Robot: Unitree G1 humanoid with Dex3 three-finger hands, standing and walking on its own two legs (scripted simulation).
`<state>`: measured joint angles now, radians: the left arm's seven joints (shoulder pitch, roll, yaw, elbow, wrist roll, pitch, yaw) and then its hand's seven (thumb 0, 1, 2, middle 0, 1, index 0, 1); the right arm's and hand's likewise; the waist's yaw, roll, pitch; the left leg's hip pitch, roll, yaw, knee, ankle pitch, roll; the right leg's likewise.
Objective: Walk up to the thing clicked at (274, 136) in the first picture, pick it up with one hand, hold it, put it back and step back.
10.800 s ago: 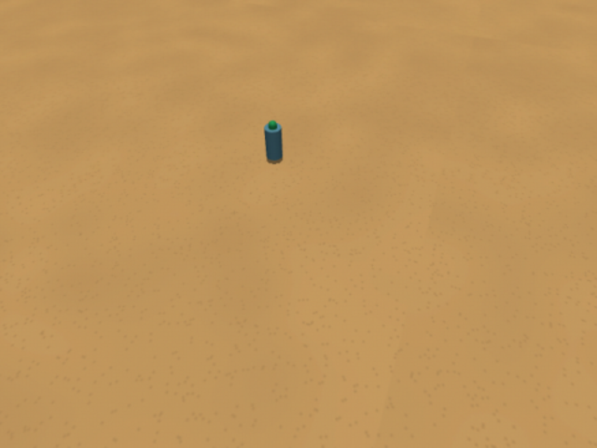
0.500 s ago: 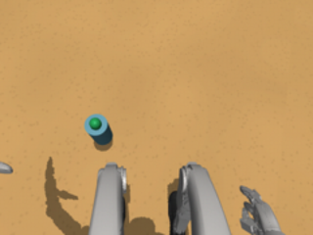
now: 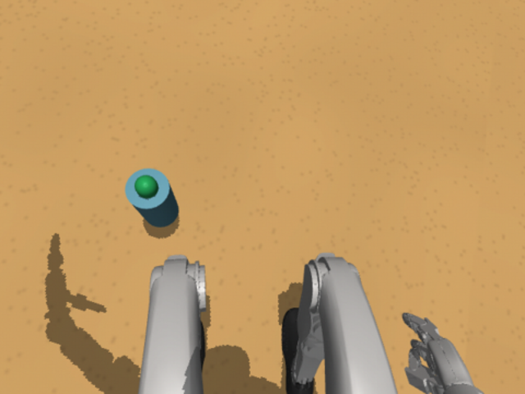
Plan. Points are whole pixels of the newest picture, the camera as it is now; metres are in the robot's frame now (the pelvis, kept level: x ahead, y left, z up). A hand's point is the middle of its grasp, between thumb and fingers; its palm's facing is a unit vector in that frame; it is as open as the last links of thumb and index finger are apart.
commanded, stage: go down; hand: left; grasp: from the side
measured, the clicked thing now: (153, 198) +0.47 +0.23 -0.33
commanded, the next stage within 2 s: approach in 0.70 s
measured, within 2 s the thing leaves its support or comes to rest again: neither
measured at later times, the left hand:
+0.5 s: hand out of the picture +0.38 +0.41 -0.03, palm faces +0.21 -0.97 -0.08, open 17.5 cm
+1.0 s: hand out of the picture +0.40 +0.41 -0.05, palm faces +0.22 -0.98 -0.03, open 17.6 cm
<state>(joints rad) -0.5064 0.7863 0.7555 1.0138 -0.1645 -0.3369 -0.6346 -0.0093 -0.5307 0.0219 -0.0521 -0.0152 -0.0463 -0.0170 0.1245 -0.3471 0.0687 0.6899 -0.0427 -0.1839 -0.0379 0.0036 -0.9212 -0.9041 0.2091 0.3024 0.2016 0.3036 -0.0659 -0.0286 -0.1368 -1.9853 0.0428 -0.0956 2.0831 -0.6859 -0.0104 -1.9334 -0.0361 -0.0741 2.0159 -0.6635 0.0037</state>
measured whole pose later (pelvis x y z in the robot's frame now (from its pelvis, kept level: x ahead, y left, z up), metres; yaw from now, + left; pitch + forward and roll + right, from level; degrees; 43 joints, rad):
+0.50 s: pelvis -0.01 +0.00 -0.04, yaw -1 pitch +32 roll -6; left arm -0.61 0.88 0.79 1.09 -0.16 -0.33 -0.67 -0.01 -0.53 0.06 -0.04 -0.03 -0.03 -0.04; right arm 0.14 -0.36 0.09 0.70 -0.05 -0.17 -0.02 0.00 -0.92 -0.90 0.21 0.30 0.20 0.30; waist -0.09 -0.03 -0.11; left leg -2.09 0.04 -0.11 2.20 -0.68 -0.01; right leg -2.03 -0.04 -0.08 2.13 -0.66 0.00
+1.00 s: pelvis -0.01 +0.00 -0.06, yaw -2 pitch +32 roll -7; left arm -0.67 0.94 0.81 1.22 -0.22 -0.44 -0.71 -0.01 -0.57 0.04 -0.07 -0.04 -0.05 -0.06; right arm 0.11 -0.37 0.14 0.69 -0.07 -0.17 -0.01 0.00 -0.92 -0.90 0.21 0.30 0.20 0.30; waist -0.11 -0.05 -0.07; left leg -2.15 0.04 -0.12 2.28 -0.69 -0.01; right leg -2.09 -0.03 -0.08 2.20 -0.66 0.01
